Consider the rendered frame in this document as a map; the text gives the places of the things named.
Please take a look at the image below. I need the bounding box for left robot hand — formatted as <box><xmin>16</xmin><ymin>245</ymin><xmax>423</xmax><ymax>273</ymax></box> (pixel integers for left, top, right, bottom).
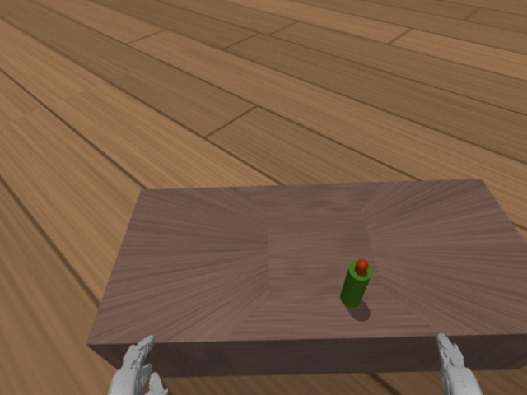
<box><xmin>108</xmin><ymin>335</ymin><xmax>168</xmax><ymax>395</ymax></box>

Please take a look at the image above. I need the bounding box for bottle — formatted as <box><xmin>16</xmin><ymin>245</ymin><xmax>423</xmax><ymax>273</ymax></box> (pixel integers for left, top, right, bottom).
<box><xmin>340</xmin><ymin>259</ymin><xmax>372</xmax><ymax>308</ymax></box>

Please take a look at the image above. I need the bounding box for right robot hand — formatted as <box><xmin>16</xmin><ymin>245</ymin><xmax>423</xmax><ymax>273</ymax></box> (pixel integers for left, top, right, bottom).
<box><xmin>436</xmin><ymin>333</ymin><xmax>483</xmax><ymax>395</ymax></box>

